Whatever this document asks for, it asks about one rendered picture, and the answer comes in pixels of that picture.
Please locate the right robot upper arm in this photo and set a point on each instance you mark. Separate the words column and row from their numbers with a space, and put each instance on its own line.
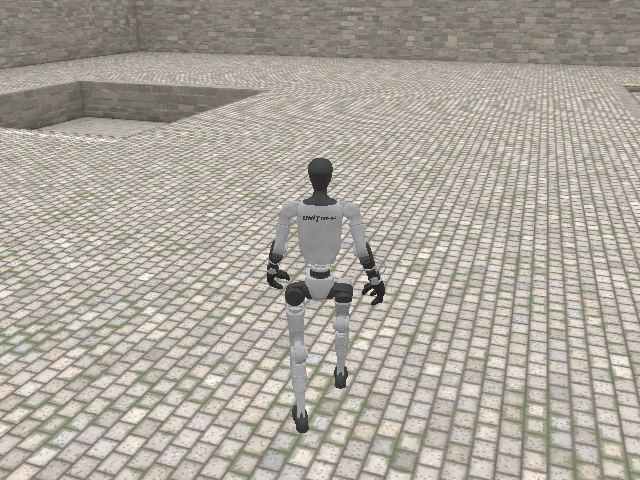
column 352, row 212

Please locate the right robot forearm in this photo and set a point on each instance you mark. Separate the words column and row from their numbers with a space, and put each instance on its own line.
column 370, row 267

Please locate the right robot hand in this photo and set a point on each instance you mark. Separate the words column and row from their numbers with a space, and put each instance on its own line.
column 378, row 289

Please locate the left robot thigh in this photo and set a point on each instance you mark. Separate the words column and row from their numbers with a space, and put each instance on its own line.
column 295, row 310

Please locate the left robot forearm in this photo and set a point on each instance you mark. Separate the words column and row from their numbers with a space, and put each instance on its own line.
column 273, row 261

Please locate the left robot shin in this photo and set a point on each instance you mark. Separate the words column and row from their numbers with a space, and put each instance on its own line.
column 299, row 382

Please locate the left robot upper arm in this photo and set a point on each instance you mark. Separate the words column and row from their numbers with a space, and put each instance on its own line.
column 288, row 211

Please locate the left robot hand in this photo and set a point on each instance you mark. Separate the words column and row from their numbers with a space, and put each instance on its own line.
column 280, row 274

